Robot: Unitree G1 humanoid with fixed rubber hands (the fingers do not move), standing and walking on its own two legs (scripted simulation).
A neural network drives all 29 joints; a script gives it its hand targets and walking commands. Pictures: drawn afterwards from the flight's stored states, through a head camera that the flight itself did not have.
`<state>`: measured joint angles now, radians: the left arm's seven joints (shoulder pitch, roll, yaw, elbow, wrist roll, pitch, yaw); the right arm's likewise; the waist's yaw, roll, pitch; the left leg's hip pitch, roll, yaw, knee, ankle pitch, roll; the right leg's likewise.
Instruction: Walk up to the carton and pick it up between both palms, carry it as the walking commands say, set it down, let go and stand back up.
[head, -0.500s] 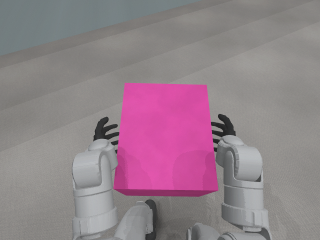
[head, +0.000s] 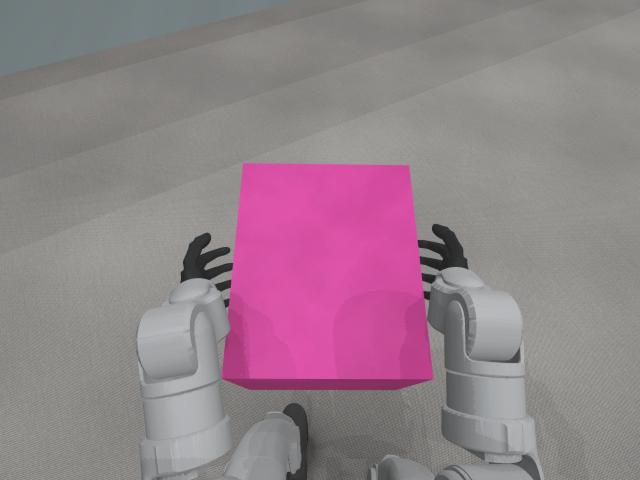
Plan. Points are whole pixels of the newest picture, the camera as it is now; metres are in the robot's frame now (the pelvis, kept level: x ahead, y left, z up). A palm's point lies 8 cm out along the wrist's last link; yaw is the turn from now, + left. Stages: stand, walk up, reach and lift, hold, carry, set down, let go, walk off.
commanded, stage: carry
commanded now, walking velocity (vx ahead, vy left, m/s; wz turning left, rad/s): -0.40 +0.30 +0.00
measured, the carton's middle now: (324, 284) +0.35 +0.03 +0.00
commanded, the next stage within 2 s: none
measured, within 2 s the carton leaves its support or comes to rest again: neither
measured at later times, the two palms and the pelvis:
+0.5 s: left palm out of the picture +0.01 +0.33 +0.06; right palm out of the picture +0.03 +0.04 +0.06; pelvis -0.29 +0.16 -0.01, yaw +0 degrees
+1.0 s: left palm out of the picture -0.26 +0.49 +0.07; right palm out of the picture -0.25 +0.20 +0.07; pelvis -0.56 +0.33 +0.01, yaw -2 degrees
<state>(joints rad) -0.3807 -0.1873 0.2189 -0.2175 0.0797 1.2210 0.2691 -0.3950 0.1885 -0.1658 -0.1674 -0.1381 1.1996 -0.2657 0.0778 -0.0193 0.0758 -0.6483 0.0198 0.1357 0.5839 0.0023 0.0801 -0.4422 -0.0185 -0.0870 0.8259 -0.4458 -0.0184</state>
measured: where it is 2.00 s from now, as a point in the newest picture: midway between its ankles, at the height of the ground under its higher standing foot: outside the picture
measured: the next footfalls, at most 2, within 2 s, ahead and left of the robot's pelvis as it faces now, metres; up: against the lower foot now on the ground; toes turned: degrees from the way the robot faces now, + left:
left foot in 0.24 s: -0.03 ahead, +0.25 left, +0.00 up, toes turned +3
right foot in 0.48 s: -0.22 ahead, +0.03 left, +0.00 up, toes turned -3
